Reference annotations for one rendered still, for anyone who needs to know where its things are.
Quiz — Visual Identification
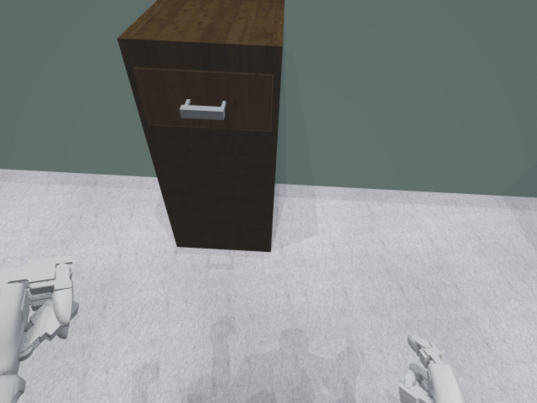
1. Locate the cabinet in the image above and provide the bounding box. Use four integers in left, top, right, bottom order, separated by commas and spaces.
117, 0, 284, 252

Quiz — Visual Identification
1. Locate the handle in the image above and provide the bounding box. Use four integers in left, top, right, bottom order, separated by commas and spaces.
180, 99, 227, 120

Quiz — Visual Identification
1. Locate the robot right hand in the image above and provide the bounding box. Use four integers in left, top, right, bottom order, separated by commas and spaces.
399, 334, 465, 403

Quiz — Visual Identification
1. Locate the robot left forearm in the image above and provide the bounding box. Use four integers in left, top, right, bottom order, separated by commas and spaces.
0, 374, 26, 403

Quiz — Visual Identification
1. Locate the robot left hand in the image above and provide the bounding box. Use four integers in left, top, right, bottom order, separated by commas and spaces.
0, 256, 79, 375

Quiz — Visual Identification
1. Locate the drawer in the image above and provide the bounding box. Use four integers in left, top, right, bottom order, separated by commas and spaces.
135, 67, 274, 130

